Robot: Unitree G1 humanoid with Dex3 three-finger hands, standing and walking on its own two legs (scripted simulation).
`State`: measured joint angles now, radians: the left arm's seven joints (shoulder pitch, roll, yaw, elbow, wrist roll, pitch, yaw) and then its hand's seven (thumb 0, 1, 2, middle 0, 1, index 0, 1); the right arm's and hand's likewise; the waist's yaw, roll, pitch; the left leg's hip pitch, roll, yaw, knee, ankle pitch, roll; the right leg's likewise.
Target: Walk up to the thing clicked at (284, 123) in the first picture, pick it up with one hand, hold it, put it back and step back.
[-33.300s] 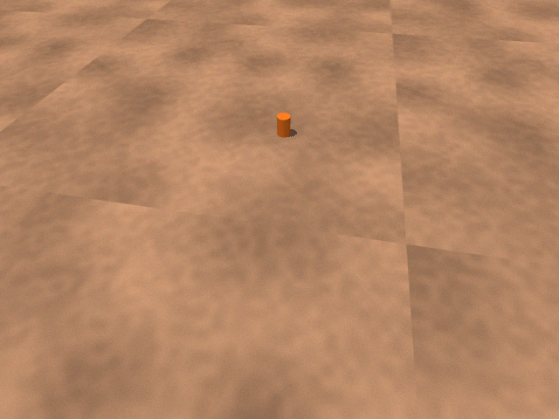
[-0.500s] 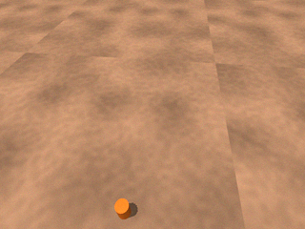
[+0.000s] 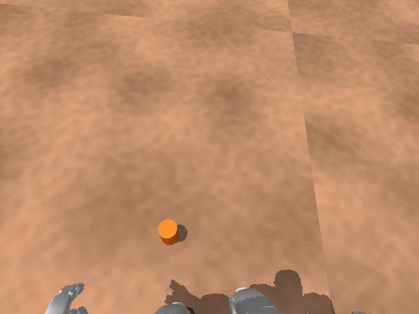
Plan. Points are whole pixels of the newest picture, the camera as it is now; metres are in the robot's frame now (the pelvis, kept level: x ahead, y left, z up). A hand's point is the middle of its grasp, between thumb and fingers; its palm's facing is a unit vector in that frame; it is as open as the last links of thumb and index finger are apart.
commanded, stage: step back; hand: left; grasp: from the side
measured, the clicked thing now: (168, 232) +0.45 +0.16 -0.70
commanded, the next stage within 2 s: none
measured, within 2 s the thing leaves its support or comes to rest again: neither
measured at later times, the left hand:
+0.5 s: hand out of the picture +0.02 +0.27 -0.14, palm faces +0.00 -0.92 -0.40, open 7.4 cm
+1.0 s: hand out of the picture -0.19 +0.25 -0.16, palm faces -0.06 -0.92 -0.40, open 7.4 cm
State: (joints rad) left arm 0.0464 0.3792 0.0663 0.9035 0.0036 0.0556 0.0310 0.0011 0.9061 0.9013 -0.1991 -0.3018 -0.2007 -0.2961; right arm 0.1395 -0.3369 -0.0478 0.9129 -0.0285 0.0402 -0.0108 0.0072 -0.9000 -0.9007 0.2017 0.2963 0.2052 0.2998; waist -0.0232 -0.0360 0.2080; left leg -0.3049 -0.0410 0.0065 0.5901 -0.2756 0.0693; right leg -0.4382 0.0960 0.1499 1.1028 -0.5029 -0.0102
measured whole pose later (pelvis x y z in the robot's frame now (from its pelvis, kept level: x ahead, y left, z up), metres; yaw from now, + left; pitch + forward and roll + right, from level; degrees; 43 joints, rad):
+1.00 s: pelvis -0.28 -0.01 -0.02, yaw -3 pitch -3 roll -2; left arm 0.21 0.35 0.09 0.86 0.03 0.04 -0.01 0.00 0.91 0.90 -0.20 -0.30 -0.20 -0.30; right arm 0.08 -0.42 -0.06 0.80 -0.01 0.06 -0.02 0.01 -0.90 -0.90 0.20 0.30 0.21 0.30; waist 0.00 0.07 0.19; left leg -0.50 0.04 -0.10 0.76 -0.32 0.00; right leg -0.23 0.05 0.03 0.69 -0.41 -0.01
